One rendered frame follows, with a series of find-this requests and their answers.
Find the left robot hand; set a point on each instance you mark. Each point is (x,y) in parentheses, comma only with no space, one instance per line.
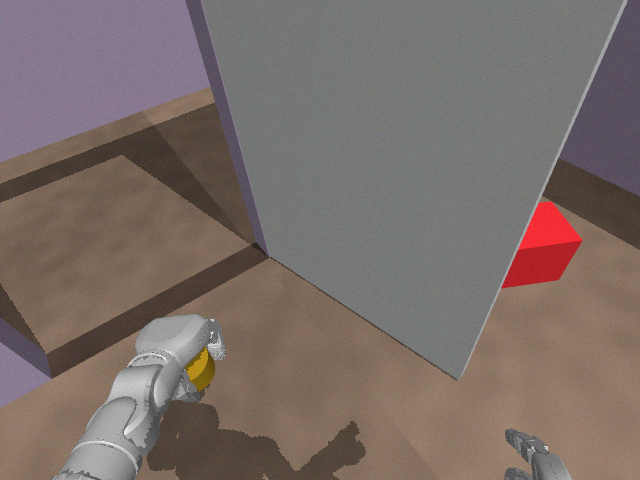
(183,337)

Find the left robot arm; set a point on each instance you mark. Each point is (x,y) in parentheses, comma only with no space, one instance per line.
(127,426)

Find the right robot hand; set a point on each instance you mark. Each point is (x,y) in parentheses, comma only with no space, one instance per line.
(545,466)

